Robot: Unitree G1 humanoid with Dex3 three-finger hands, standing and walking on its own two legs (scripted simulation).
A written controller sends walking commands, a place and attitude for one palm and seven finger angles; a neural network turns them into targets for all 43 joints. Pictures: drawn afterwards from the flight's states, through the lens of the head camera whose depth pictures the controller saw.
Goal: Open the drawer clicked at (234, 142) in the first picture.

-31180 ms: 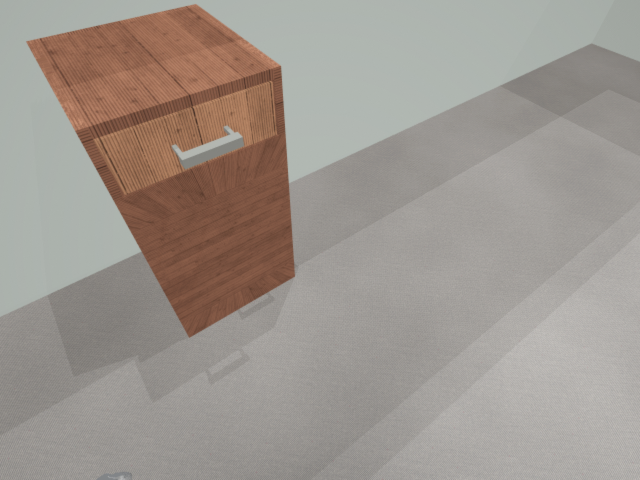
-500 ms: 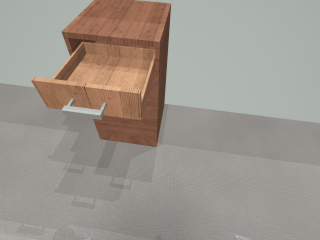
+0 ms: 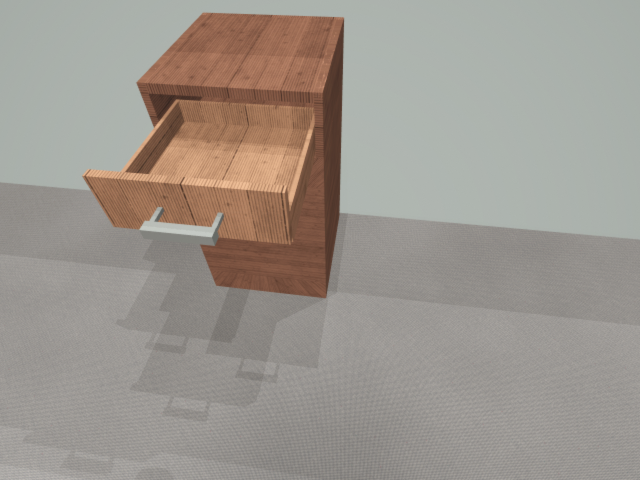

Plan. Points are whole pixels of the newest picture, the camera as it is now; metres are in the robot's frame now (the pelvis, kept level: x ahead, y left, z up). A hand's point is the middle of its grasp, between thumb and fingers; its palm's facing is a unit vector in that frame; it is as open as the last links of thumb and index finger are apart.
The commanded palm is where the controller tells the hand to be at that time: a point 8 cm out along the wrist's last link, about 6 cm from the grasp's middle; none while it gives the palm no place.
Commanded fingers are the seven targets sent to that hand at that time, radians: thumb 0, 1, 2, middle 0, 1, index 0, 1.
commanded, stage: let the arm hang, fingers relaxed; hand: left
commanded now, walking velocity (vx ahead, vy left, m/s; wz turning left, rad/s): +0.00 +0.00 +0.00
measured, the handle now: (184, 224) +0.55 +0.30 -0.05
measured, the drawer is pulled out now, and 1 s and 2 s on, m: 0.30 0.30 0.30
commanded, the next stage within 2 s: look to check the result in 0.32 s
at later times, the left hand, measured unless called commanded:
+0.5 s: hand out of the picture +0.00 +0.17 -0.17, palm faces +0.03 -0.98 -0.22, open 7.4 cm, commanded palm none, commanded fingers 0.00 0.90 0.90 -0.20 -0.30 -0.20 -0.30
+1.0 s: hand out of the picture +0.03 +0.16 -0.17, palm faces +0.02 -0.97 -0.23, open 7.4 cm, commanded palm none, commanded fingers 0.00 0.90 0.90 -0.20 -0.30 -0.20 -0.30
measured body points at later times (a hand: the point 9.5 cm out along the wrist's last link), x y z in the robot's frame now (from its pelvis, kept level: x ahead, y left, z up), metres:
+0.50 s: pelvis +0.01 -0.01 +0.00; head +0.02 -0.02 +0.45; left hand +0.00 +0.22 -0.15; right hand -0.02 -0.22 -0.17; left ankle +0.01 +0.11 -0.74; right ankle +0.02 -0.10 -0.74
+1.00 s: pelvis +0.01 -0.02 +0.00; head +0.03 -0.03 +0.45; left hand +0.03 +0.22 -0.15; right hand +0.01 -0.24 -0.16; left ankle +0.01 +0.11 -0.74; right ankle +0.02 -0.10 -0.74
